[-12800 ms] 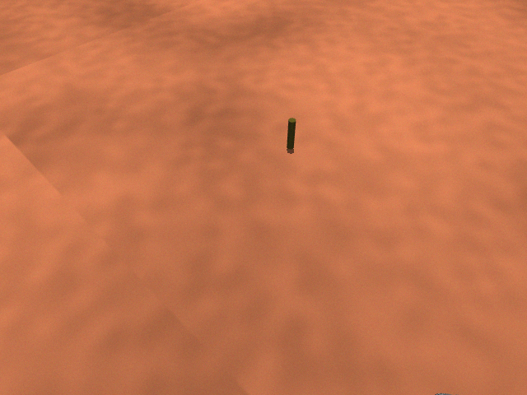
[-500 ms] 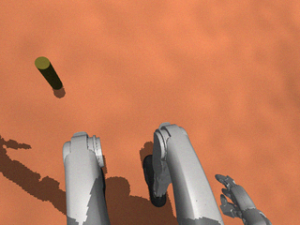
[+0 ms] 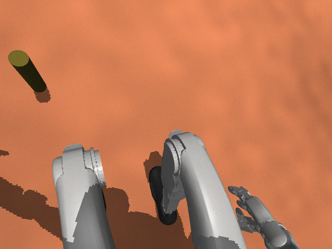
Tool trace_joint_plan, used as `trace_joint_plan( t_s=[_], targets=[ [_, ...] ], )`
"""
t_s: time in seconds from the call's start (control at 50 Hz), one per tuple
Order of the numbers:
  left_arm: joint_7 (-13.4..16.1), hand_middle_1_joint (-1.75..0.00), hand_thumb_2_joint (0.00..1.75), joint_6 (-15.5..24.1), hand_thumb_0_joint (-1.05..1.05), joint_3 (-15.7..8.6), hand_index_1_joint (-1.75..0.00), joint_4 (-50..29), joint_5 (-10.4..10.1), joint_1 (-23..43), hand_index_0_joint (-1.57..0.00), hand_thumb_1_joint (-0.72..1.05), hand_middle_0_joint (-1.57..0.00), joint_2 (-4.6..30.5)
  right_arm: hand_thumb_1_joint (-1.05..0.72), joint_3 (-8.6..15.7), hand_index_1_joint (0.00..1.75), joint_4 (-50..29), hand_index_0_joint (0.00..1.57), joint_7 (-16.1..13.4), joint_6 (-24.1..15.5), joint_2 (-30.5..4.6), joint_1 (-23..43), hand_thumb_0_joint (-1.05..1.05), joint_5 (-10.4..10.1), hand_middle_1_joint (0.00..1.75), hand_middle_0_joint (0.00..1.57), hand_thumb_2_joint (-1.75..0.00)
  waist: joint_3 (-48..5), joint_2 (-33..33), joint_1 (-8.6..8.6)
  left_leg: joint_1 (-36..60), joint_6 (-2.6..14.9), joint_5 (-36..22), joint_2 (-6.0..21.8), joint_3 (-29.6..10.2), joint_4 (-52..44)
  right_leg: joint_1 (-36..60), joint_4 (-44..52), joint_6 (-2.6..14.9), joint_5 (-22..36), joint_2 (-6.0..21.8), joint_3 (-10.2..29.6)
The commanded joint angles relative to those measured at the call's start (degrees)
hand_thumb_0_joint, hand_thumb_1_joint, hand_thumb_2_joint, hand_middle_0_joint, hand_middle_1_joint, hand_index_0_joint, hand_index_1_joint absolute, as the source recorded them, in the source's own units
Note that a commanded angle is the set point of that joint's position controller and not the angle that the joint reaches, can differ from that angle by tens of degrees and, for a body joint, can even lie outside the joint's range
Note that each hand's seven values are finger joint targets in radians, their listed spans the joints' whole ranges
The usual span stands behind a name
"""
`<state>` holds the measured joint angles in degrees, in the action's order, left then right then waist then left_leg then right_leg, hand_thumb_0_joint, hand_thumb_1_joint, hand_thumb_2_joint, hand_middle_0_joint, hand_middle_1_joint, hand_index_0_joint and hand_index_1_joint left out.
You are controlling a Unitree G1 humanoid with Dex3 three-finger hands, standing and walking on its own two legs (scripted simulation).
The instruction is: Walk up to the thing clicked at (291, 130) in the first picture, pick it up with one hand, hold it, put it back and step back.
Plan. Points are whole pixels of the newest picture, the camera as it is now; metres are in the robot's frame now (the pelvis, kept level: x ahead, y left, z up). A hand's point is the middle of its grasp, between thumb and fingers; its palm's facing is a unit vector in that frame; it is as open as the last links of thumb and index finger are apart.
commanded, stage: approach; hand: left
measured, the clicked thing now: (30, 74) +0.53 +0.29 -0.27
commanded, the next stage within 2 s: close in in 0.28 s
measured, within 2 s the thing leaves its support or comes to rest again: neither
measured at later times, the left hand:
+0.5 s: hand out of the picture +0.48 +0.36 -0.20, palm faces +0.29 -0.96 +0.02, open 17.4 cm
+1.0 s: hand (24, 85) +0.49 +0.30 -0.23, palm faces +0.33 -0.94 +0.01, open 17.2 cm
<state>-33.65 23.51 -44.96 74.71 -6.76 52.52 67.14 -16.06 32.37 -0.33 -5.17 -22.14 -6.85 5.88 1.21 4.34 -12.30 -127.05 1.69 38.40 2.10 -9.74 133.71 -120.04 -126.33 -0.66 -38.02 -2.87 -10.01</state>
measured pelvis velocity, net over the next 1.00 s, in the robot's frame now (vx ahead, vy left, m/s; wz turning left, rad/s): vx -0.01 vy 0.01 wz -0.12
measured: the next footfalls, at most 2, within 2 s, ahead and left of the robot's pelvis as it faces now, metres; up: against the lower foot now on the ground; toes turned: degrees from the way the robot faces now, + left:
none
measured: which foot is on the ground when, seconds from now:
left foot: down 0.00-1.00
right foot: down 0.00-1.00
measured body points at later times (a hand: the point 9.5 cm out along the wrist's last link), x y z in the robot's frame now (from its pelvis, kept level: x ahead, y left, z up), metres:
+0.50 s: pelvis +0.00 +0.01 -0.05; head +0.27 +0.16 +0.26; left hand +0.45 +0.41 -0.20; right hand +0.11 -0.25 -0.10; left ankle +0.08 +0.12 -0.33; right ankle +0.11 -0.11 -0.33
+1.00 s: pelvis -0.01 +0.01 -0.07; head +0.26 +0.17 +0.25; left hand +0.47 +0.35 -0.23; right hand +0.13 -0.25 -0.10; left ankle +0.08 +0.12 -0.33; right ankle +0.11 -0.11 -0.33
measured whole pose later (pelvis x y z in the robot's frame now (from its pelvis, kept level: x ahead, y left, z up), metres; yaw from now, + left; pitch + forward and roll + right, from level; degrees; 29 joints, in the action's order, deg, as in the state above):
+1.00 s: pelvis -0.01 +0.01 -0.07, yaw -7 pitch +15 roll -18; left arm -8.1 56.4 -33.8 88.4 -6.4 46.6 60.0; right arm -33.7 27.7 3.2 4.9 -21.9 9.8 19.5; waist 17.3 16.4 -18.1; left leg -127.9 1.8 41.2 3.2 -20.0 150.2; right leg -118.6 -135.4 -3.0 -36.2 -6.6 -17.7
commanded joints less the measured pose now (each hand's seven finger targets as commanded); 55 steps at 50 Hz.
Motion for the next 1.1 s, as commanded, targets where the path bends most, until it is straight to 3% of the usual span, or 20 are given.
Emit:
trace_joint_plan(
  t_s=[0.0, 0.18, 0.3, 0.34, 0.38, 0.48, 0.52, 0.56, 0.64, 0.74, 0.9, 1.02, 1.08],
  targets=[
    [2.03, -0.08, 0.04, 7.12, 0.00, -0.20, -0.06, -7.41, -0.42, 12.03, -0.06, -0.50, -0.04, 17.78, -0.88, 3.62, 0.30, -1.45, 0.20, -0.10, 0.58, -16.17, -8.01, 0.00, 1.48, 0.30, 0.20, -0.89, -31.11, -22.26, -1.64, 28.24, -0.81, -8.04, 1.87, -0.30, -13.65, 12.68, 8.30, 2.70, 7.38, -1.88, -2.42],
    [5.68, -0.10, 0.05, 16.77, 0.00, -4.00, -0.08, -6.48, -0.20, 10.75, -0.07, -0.57, -0.05, 25.24, -0.89, -1.46, 0.30, -2.03, 0.20, 0.58, 4.40, -18.63, -2.52, 0.00, 5.74, 0.30, 0.20, -0.89, -31.60, -30.15, -2.34, 33.37, -2.11, -13.01, 3.24, -2.39, -9.92, 13.67, 3.90, 2.50, 10.22, -2.43, -4.25],
    [7.01, -0.11, 0.07, 21.76, 0.00, -0.20, -0.09, -1.62, -0.99, 7.86, -0.06, -0.57, -0.04, 21.46, -0.89, -4.92, 0.30, -1.81, 0.20, 0.54, 5.64, -19.88, 1.61, 0.00, 7.85, 0.30, 0.20, -0.89, -26.91, -30.07, -5.28, 32.68, -2.41, -14.04, 4.27, -4.21, -7.19, 14.05, 2.31, 2.23, 11.42, -3.06, -6.21],
    [7.58, -0.11, 0.07, 23.52, 0.00, -0.21, -0.08, 0.71, -2.04, 5.96, -0.06, -0.55, -0.04, 21.16, -0.90, -6.25, 0.30, -2.20, 0.20, 0.56, 5.88, -20.60, 3.14, 0.00, 8.43, 0.30, 0.20, -0.89, -26.61, -29.33, -6.36, 32.55, -2.35, -14.38, 4.50, -5.11, -5.89, 15.17, 1.92, 1.97, 12.15, -3.35, -7.11],
    [8.20, -0.12, 0.06, 25.56, 0.00, 1.38, -0.08, 1.53, -2.86, 5.92, -0.08, -0.57, -0.03, 19.16, -0.89, -7.29, 0.30, -2.45, 0.20, 0.53, 6.11, -20.74, 4.91, 0.00, 8.88, 0.30, 0.20, -0.89, -24.87, -27.82, -7.10, 30.86, -2.28, -13.60, 4.73, -5.70, -5.25, 15.92, 1.66, 1.83, 12.16, -3.67, -7.70],
    [11.55, -0.16, 0.10, 29.96, 0.00, 1.77, -0.11, 3.02, -4.11, 4.68, -0.10, -0.58, -0.05, 18.50, -0.88, -9.49, 0.30, -3.22, 0.20, 0.52, 6.89, -21.36, 8.51, 0.00, 10.34, 0.30, 0.20, -0.89, -23.05, -27.48, -7.45, 29.71, -2.33, -11.70, 5.27, -6.57, -3.71, 17.29, 1.10, 1.50, 11.81, -4.36, -8.51],
    [13.63, -0.16, 0.11, 31.36, 0.00, 2.80, -0.12, 3.18, -3.95, 4.57, -0.10, -0.58, -0.06, 16.48, -0.88, -10.11, 0.30, -3.19, 0.20, 0.66, 7.30, -21.39, 9.39, 0.00, 11.14, 0.30, 0.20, -0.89, -22.70, -28.45, -8.04, 31.34, -2.77, -13.37, 5.63, -7.37, -3.81, 17.22, 0.39, 1.43, 12.82, -4.45, -9.09],
    [15.79, -0.17, 0.13, 32.61, 0.00, 3.01, -0.13, 3.04, -3.17, 4.55, -0.10, -0.58, -0.06, 16.38, -0.89, -10.23, 0.30, -3.29, 0.20, 0.74, 7.80, -21.08, 10.47, 0.00, 11.82, 0.30, 0.20, -0.89, -21.08, -28.12, -7.80, 28.93, -2.56, -11.83, 5.58, -6.94, -2.93, 17.37, 0.55, 1.35, 12.37, -4.71, -8.65],
    [18.69, -0.18, 0.14, 34.54, 0.00, 5.91, -0.14, 2.69, -1.54, 4.87, -0.10, -0.61, -0.05, 13.16, -0.89, -10.44, 0.30, -3.22, 0.20, 0.97, 8.95, -20.96, 11.30, 0.00, 12.84, 0.30, 0.20, -0.89, -18.65, -28.47, -9.38, 28.75, -3.05, -11.19, 5.84, -7.85, -3.34, 16.51, -0.17, 1.23, 12.51, -4.83, -9.73],
    [20.76, -0.18, 0.13, 35.60, 0.00, 8.18, -0.14, 4.04, -1.50, 4.78, -0.11, -0.61, -0.07, 9.38, -0.90, -10.39, 0.30, -3.94, 0.20, 1.33, 9.77, -21.46, 12.41, 0.00, 13.31, 0.30, 0.20, -0.89, -17.61, -26.45, -11.10, 27.81, -2.89, -10.06, 5.65, -8.76, -2.71, 16.35, -0.41, 0.85, 13.13, -4.93, -10.33],
    [25.42, -0.22, 0.18, 36.53, 0.00, 11.22, -0.19, 5.85, 0.26, 6.12, -0.14, -0.61, -0.10, 5.23, -0.90, -10.76, 0.30, -4.21, 0.20, 2.55, 10.90, -20.90, 13.63, 0.00, 13.94, 0.30, 0.20, -0.90, -13.49, -24.65, -12.10, 24.08, -2.69, -5.54, 5.10, -9.59, -2.91, 14.55, -0.56, 0.84, 10.86, -5.10, -10.84],
    [28.12, -0.22, 0.19, 37.96, 0.00, 10.85, -0.19, 5.34, 0.02, 5.85, -0.13, -0.61, -0.10, 5.43, -0.90, -11.32, 0.30, -4.12, 0.20, 3.20, 11.16, -20.57, 12.78, 0.00, 14.34, 0.30, 0.20, -0.90, -17.06, -23.28, -11.96, 23.97, -2.18, -7.76, 4.74, -8.54, -0.64, 18.75, 0.27, 0.50, 13.39, -5.57, -10.21],
    [29.34, -0.21, 0.19, 38.45, 0.00, 11.83, -0.19, 5.30, 0.05, 6.75, -0.12, -0.61, -0.10, 3.64, -0.91, -11.47, 0.30, -3.70, 0.20, 3.43, 11.15, -20.44, 12.81, 0.00, 14.64, 0.30, 0.20, -0.90, -16.71, -23.86, -12.50, 24.30, -2.27, -8.34, 4.73, -8.59, -0.54, 18.89, 0.31, 0.44, 14.14, -5.60, -10.27]
  ],
)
